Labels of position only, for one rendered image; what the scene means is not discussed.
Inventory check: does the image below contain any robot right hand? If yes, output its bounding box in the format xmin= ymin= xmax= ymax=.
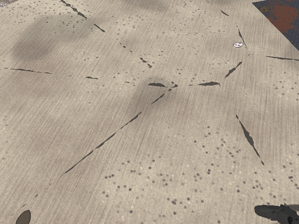
xmin=254 ymin=204 xmax=299 ymax=224

